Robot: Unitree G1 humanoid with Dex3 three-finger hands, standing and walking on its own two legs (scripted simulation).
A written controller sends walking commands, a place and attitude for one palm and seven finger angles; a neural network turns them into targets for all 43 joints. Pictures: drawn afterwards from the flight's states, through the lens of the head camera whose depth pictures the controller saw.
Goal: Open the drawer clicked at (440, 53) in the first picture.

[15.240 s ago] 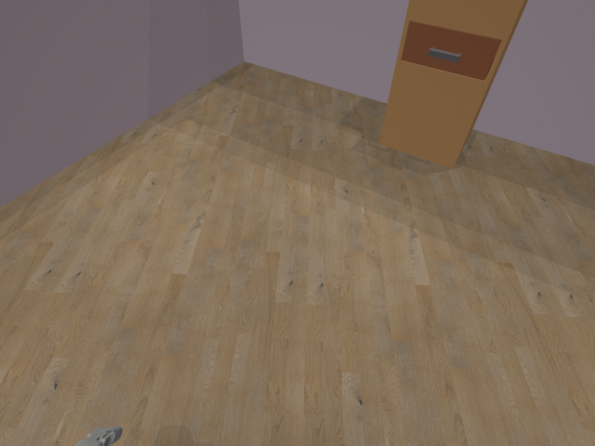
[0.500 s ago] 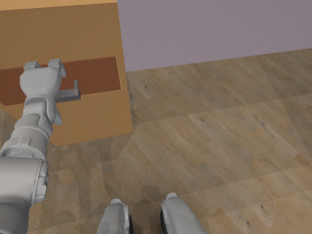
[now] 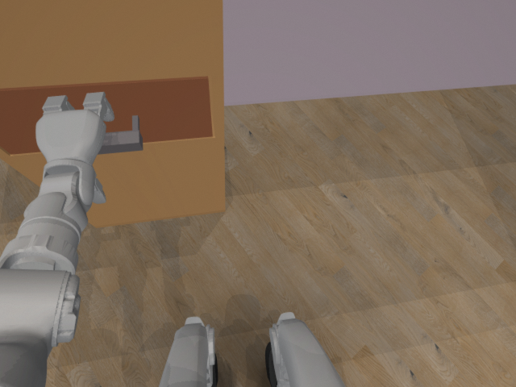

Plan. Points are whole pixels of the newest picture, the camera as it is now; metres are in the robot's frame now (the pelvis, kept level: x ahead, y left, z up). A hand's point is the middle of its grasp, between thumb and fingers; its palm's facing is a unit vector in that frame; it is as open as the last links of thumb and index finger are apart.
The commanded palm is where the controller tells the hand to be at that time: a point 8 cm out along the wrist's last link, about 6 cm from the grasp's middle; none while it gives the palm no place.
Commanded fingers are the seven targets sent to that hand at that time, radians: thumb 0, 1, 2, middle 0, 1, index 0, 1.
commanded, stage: lower the fingers behind the handle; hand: left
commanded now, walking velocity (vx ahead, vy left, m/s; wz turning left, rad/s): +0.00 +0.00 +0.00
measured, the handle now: (100, 133) +0.54 +0.25 -0.06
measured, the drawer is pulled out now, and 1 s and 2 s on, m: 0.00 0.00 0.00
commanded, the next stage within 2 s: close the thumb around the handle in 1.12 s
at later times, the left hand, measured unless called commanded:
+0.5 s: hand (96, 163) +0.49 +0.25 -0.08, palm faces -0.04 -0.01 -1.00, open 13.8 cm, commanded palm +0.49 +0.23 -0.02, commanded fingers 0.00 -0.50 0.30 -0.30 -1.20 -0.30 -1.20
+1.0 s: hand (98, 163) +0.49 +0.25 -0.08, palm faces -0.05 +0.01 -1.00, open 13.7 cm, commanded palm +0.49 +0.23 -0.03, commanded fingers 0.00 -0.50 0.30 -0.30 -1.20 -0.30 -1.20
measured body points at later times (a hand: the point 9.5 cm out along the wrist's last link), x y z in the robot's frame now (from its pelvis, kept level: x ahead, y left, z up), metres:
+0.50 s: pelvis -0.02 +0.00 -0.03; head +0.17 +0.02 +0.38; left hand +0.48 +0.25 -0.02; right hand +0.00 -0.28 -0.15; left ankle +0.02 +0.10 -0.61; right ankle +0.02 -0.12 -0.61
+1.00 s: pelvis -0.02 -0.01 -0.04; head +0.16 +0.01 +0.37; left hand +0.49 +0.25 -0.03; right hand +0.00 -0.28 -0.17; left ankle +0.02 +0.10 -0.61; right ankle +0.02 -0.12 -0.61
